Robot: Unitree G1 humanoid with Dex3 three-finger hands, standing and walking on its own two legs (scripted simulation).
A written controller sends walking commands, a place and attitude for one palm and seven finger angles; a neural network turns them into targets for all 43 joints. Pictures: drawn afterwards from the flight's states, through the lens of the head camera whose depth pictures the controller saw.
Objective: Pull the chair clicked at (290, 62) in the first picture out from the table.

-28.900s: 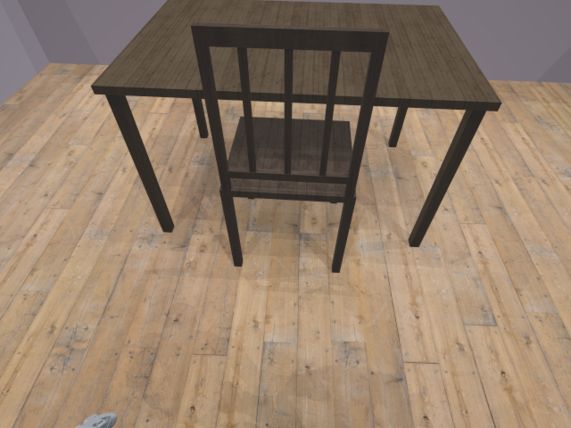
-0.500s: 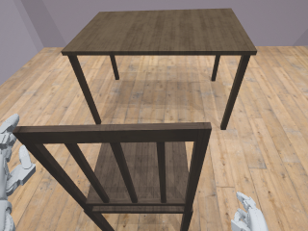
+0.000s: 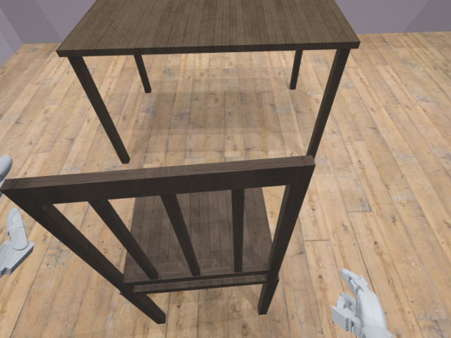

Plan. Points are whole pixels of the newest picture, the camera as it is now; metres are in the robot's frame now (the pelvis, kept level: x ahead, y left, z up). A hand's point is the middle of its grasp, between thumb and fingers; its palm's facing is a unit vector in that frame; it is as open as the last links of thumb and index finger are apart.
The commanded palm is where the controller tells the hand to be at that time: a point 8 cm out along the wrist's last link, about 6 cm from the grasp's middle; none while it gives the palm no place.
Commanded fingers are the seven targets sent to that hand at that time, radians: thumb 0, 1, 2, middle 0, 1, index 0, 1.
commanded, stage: step back with the hand held close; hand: left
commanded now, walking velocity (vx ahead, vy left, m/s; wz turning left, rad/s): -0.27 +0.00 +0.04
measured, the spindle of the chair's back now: (185, 242) +0.30 +0.11 -0.05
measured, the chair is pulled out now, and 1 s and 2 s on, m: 0.68 0.68 0.68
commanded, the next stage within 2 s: stop stepping back and stand still in 0.94 s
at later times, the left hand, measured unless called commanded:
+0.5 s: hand out of the picture +0.11 +0.27 +0.16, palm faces +0.47 -0.75 -0.46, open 7.5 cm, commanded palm +0.05 +0.30 +0.18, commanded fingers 0.00 0.90 0.90 -0.20 -0.30 -0.20 -0.30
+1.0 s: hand out of the picture +0.04 +0.29 +0.17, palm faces +0.52 -0.77 -0.37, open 7.5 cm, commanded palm -0.03 +0.32 +0.18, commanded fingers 0.00 0.90 0.90 -0.20 -0.30 -0.20 -0.30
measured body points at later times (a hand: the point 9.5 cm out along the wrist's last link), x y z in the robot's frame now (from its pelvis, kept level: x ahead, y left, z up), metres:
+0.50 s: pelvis -0.08 +0.00 -0.01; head -0.07 +0.00 +0.44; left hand +0.08 +0.30 +0.19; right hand +0.09 -0.25 -0.09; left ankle +0.00 +0.12 -0.74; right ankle +0.01 -0.15 -0.73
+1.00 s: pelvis -0.16 +0.01 -0.02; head -0.15 +0.04 +0.43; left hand +0.01 +0.33 +0.19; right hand +0.02 -0.22 -0.09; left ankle -0.05 +0.12 -0.74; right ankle -0.11 -0.15 -0.68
